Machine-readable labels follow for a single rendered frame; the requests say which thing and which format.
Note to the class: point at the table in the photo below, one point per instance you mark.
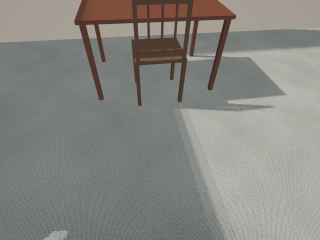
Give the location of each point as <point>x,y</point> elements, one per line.
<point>99,12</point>

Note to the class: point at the robot left hand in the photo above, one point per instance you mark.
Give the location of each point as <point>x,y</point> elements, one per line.
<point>60,235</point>

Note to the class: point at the chair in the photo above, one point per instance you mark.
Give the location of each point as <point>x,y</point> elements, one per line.
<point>152,51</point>

